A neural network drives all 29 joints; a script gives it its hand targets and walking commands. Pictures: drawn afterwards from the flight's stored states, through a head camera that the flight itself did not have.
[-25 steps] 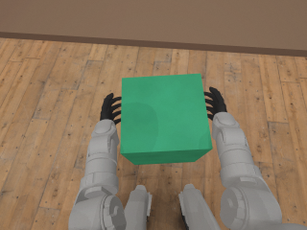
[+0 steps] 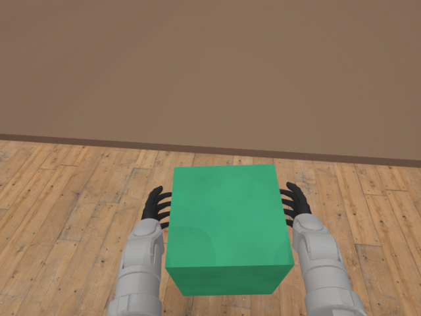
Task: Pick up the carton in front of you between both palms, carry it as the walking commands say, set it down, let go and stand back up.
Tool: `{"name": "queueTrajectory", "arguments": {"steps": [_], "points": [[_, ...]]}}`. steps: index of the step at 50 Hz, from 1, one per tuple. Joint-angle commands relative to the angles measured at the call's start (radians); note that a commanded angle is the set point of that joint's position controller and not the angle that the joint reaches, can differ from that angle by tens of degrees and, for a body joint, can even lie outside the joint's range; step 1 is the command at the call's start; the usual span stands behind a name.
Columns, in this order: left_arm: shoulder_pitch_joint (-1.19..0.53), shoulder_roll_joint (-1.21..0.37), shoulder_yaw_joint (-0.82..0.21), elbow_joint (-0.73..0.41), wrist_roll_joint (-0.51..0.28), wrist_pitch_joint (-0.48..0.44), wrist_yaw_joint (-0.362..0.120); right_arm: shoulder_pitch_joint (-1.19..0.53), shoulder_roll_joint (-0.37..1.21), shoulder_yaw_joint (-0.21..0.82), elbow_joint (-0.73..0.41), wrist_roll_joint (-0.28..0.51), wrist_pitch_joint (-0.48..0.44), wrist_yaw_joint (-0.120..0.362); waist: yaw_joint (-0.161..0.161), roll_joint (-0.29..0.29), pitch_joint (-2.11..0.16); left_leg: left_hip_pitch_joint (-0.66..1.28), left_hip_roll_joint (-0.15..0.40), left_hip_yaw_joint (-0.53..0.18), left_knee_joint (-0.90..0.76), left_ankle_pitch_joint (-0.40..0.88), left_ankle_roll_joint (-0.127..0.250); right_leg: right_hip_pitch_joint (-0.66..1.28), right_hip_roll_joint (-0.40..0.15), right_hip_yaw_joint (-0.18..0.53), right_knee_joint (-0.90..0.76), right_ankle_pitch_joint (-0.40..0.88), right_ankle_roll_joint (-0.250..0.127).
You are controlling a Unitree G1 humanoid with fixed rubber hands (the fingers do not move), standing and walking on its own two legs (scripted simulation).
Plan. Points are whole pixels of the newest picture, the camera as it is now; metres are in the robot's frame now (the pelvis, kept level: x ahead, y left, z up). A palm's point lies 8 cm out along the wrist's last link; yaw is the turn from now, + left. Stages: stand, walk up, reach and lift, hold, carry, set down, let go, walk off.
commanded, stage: reach and lift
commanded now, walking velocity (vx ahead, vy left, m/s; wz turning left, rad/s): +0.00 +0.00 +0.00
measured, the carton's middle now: (225, 234) +0.30 +0.00 -0.07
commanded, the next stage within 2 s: hold in 1.08 s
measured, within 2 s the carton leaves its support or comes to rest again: neither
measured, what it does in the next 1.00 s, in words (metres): stands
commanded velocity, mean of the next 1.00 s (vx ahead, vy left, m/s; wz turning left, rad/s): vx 0.00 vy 0.00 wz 0.00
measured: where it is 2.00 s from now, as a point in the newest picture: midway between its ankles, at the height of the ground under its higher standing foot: outside the picture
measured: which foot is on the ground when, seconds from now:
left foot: down 0.00-1.00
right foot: down 0.00-1.00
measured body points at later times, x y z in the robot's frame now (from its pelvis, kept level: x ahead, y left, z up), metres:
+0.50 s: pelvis -0.02 +0.00 +0.01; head -0.04 +0.00 +0.46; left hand +0.30 +0.15 +0.03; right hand +0.30 -0.15 +0.03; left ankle +0.01 +0.13 -0.73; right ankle +0.01 -0.13 -0.73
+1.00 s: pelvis +0.00 +0.00 +0.01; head -0.03 +0.00 +0.46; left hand +0.30 +0.15 +0.04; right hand +0.30 -0.15 +0.04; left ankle +0.01 +0.13 -0.73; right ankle +0.01 -0.13 -0.73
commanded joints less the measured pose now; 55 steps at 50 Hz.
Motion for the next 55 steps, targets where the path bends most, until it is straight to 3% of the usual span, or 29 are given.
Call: {"name": "queueTrajectory", "arguments": {"steps": [1,11,19,42,55], "points": [[-0.441,-0.995,-0.599,-0.011,-0.181,0.045,-0.257,-0.451,0.973,0.612,-0.036,0.195,0.037,0.266,-0.003,0.003,-0.233,0.225,-0.053,0.069,-0.115,0.306,-0.005,0.221,0.057,-0.077,-0.115,0.287,-0.002],[-0.549,-0.974,-0.493,0.025,-0.143,0.103,-0.286,-0.559,0.971,0.509,-0.001,0.159,0.097,0.295,0.0,0.006,-0.066,0.211,-0.042,0.085,-0.171,0.06,0.007,0.217,0.048,-0.095,-0.168,0.056,-0.016],[-0.612,-0.983,-0.51,0.013,-0.149,0.105,-0.293,-0.622,0.991,0.527,-0.011,0.167,0.099,0.295,-0.001,0.001,-0.131,0.245,-0.045,0.091,-0.165,0.079,0.008,0.25,0.048,-0.095,-0.166,0.074,-0.012],[-0.462,-0.942,-0.557,-0.124,-0.179,0.155,-0.281,-0.464,0.959,0.575,-0.147,0.2,0.152,0.279,-0.003,-0.001,-0.143,0.341,-0.06,0.082,-0.206,0.302,-0.004,0.355,0.058,-0.086,-0.205,0.306,0.005],[-0.464,-0.949,-0.586,-0.182,-0.201,0.192,-0.279,-0.472,0.95,0.599,-0.204,0.218,0.186,0.281,-0.002,0.002,-0.129,0.361,-0.057,0.079,-0.22,0.3,-0.005,0.368,0.06,-0.084,-0.217,0.292,0.003]]}}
